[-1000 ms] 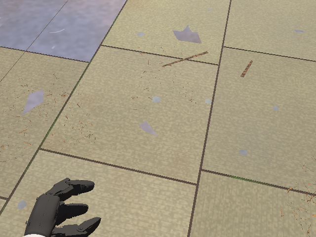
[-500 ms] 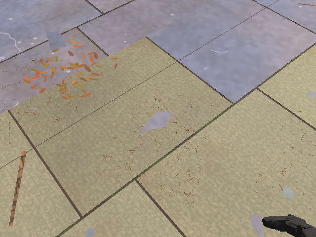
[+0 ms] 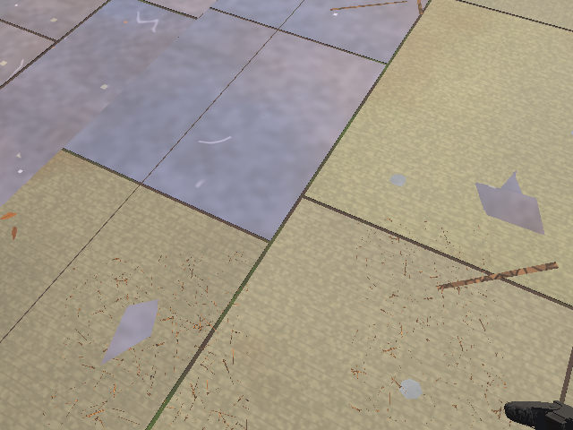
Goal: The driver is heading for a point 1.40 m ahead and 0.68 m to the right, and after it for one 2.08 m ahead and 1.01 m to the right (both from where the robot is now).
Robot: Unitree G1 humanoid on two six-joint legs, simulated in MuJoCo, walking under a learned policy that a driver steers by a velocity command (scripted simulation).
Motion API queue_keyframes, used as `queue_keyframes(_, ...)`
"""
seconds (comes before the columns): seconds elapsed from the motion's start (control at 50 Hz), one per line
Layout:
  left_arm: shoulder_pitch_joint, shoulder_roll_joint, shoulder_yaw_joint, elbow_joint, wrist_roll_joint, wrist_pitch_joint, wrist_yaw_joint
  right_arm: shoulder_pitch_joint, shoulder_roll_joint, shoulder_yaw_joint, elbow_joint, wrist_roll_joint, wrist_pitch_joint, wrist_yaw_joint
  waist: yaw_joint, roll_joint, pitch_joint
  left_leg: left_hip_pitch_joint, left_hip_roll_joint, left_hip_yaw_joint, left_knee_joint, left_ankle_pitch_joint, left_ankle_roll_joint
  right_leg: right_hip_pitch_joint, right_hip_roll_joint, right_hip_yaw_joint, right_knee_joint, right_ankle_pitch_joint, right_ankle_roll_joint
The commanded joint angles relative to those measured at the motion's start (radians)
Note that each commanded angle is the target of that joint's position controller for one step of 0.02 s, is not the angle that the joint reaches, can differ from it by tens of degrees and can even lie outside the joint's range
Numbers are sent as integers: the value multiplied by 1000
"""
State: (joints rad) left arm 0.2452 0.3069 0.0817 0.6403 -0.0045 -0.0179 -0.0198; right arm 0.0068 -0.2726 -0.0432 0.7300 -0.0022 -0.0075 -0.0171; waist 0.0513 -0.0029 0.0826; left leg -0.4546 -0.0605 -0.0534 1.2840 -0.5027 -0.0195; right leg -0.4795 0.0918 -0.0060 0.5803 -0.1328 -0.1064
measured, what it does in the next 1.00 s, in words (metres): steps on the spot, turning right: left foot, then right foot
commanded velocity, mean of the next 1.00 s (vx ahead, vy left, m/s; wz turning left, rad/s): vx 0.02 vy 0.00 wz -0.73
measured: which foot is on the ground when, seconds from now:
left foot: up 0.00-0.32, down 0.34-0.80, up 0.82-1.00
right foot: down 0.00-0.34, up 0.36-0.78, down 0.80-1.00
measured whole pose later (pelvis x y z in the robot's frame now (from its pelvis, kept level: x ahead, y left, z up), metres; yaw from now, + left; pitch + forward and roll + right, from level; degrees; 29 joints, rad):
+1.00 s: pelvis +0.07 +0.02 +0.02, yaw -42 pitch +2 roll +1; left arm 0.10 0.21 0.03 0.62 0.03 0.01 0.02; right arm 0.23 -0.32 -0.09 0.80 0.03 0.05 -0.02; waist -0.04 0.04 0.03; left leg -0.51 0.06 0.00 1.09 -0.45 -0.10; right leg -0.26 -0.03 -0.10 0.49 -0.27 -0.03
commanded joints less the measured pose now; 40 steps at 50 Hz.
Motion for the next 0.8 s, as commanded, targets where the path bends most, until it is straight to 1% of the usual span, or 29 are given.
queue_keyframes(0.02, -47, 132, 40, -128, -21, 7, 33, 10, -114, -36, -76, -9, -2, -3, -73, 7, -201, -170, 41, -96, -101, 79, -9, 280, -244, 468, -271, 91, -148)
queue_keyframes(0.04, -59, 134, 43, -138, -14, 17, 40, 15, -96, -33, -70, -4, 1, -2, -78, -12, -192, -139, 25, -83, -187, 102, -20, 256, -206, 436, -265, 106, -126)
queue_keyframes(0.06, -52, 143, 48, -142, -8, 25, 48, 16, -74, -29, -62, 0, 1, -3, -73, -26, -199, -122, 8, -72, -260, 112, -32, 256, -189, 422, -256, 147, -117)
queue_keyframes(0.08, -35, 156, 55, -142, -6, 30, 57, 13, -64, -27, -58, 3, 0, -6, -64, -41, -214, -115, -3, -75, -314, 120, -45, 271, -187, 428, -246, 183, -116)
queue_keyframes(0.12, -29, 171, 63, -146, -9, 44, 70, 12, -61, -27, -52, 8, 1, -12, -56, -68, -239, -97, -12, -92, -394, 156, -61, 280, -181, 445, -231, 148, -103)
queue_keyframes(0.16, -44, 172, 65, -156, -11, 56, 76, 6, -71, -32, -47, 10, 2, -15, -45, -105, -237, -75, -18, -100, -451, 204, -67, 260, -167, 466, -229, 58, -82)
queue_keyframes(0.2, -56, 168, 64, -165, -9, 66, 75, -4, -80, -37, -48, 11, -2, -14, -33, -142, -222, -51, -22, -106, -504, 224, -65, 245, -153, 495, -227, -13, -69)
queue_keyframes(0.26, -71, 165, 64, -177, -8, 74, 67, -8, -95, -46, -50, 13, -22, -6, -17, -178, -210, -6, -24, -116, -606, 215, -49, 258, -147, 555, -201, -17, -62)
queue_keyframes(0.3, -94, 167, 65, -189, -12, 77, 62, 27, -114, -57, -42, 15, -36, 4, -27, -192, -210, 68, -21, -117, -719, 223, -30, 254, -136, 596, -168, 15, -51)
queue_keyframes(0.32, -116, 165, 63, -195, -18, 79, 60, 65, -124, -65, -30, 15, -41, 8, -49, -188, -209, 137, -11, -105, -819, 282, -19, 233, -116, 600, -142, 2, -35)
queue_keyframes(0.34, -123, 150, 56, -200, -23, 80, 57, 105, -142, -75, -17, 12, -42, 7, -64, -152, -213, 243, 40, -111, -929, 375, 1, 178, -73, 572, -85, -89, -5)
queue_keyframes(0.36, -41, 89, 38, -188, -17, 83, 52, 101, -198, -87, -30, -2, -33, 2, -18, 26, -254, 384, 246, -275, -956, 393, 83, 66, 19, 449, 108, -412, 40)
queue_keyframes(0.38, -48, 110, 42, -220, -24, 73, 45, 85, -232, -89, -36, -37, -20, 0, 7, 302, -201, 341, 395, -501, -1020, 464, 225, -108, 121, 244, 346, -510, 91)
queue_keyframes(0.4, -38, 201, 65, -205, -11, 59, 36, 45, -180, -81, -68, -44, -24, -5, 7, 262, -169, 308, 442, -516, -1017, 461, 272, -163, 22, 225, 521, -446, 134)
queue_keyframes(0.42, -29, 226, 74, -174, -17, 60, 32, 4, -130, -68, -90, -30, -20, -16, 6, 185, -149, 293, 384, -387, -992, 426, 241, -165, -12, 199, 586, -371, 150)
queue_keyframes(0.44, -17, 209, 72, -148, -17, 69, 35, -10, -109, -61, -101, -17, -11, -27, 1, 126, -133, 290, 318, -286, -973, 391, 201, -169, -29, 177, 639, -312, 164)
queue_keyframes(0.46, -6, 183, 63, -143, -14, 76, 34, -5, -113, -58, -104, -7, -5, -38, -9, 105, -121, 296, 297, -233, -969, 407, 193, -196, -42, 153, 704, -269, 175)
queue_keyframes(0.48, -13, 158, 52, -148, -20, 78, 30, 11, -117, -54, -103, -9, 1, -46, -20, 94, -108, 293, 287, -180, -975, 455, 198, -209, -61, 114, 724, -248, 183)
queue_keyframes(0.5, -40, 141, 43, -161, -27, 77, 28, 36, -124, -55, -99, -15, 5, -50, -38, 102, -101, 307, 277, -133, -984, 485, 204, -225, -82, 77, 701, -226, 190)
queue_keyframes(0.54, -99, 118, 31, -186, -32, 75, 29, 92, -142, -60, -90, -23, 13, -53, -81, 134, -113, 385, 294, -89, -990, 526, 225, -261, -125, 42, 626, -209, 210)
queue_keyframes(0.56, -116, 114, 28, -193, -31, 74, 29, 113, -152, -63, -87, -25, 16, -52, -96, 143, -125, 418, 311, -77, -990, 543, 236, -263, -143, 37, 591, -213, 219)
queue_keyframes(0.6, -128, 102, 23, -200, -25, 73, 26, 126, -173, -73, -84, -24, 18, -45, -106, 152, -148, 449, 341, -40, -989, 569, 247, -236, -173, 27, 514, -224, 225)
queue_keyframes(0.66, -126, 85, 17, -196, -19, 75, 18, 102, -199, -85, -86, -18, 19, -30, -97, 161, -163, 405, 361, 48, -986, 578, 235, -118, -190, -10, 382, -218, 207)
queue_keyframes(0.7, -112, 90, 22, -184, -19, 82, 13, 82, -208, -92, -86, -9, 15, -17, -83, 168, -163, 366, 370, 103, -974, 579, 216, -27, -181, -46, 289, -213, 185)
queue_keyframes(0.72, -109, 95, 26, -181, -20, 89, 10, 83, -211, -95, -83, -1, 11, -10, -79, 173, -163, 364, 381, 119, -961, 582, 206, 5, -176, -60, 243, -215, 171)
queue_keyframes(0.74, -116, 89, 25, -183, -15, 93, 8, 102, -213, -96, -74, 10, 6, -3, -83, 172, -164, 351, 384, 109, -937, 600, 202, 51, -160, -59, 179, -236, 155)
queue_keyframes(0.76, -101, 79, 26, -179, -12, 95, 6, 107, -211, -94, -65, 25, 4, 2, -66, 163, -171, 349, 382, 106, -900, 621, 190, 107, -137, -60, 82, -222, 131)
queue_keyframes(0.78, -49, 69, 27, -156, -8, 94, 7, 95, -200, -88, -58, 42, 4, 6, -29, 148, -180, 325, 365, 121, -837, 629, 163, 206, -108, -69, -72, -135, 98)
queue_keyframes(0.8, 10, 95, 36, -127, -4, 89, 14, 144, -151, -70, -31, 46, 1, 13, -15, 77, -196, 229, 323, 165, -744, 571, 102, 374, -96, -36, -205, 30, 65)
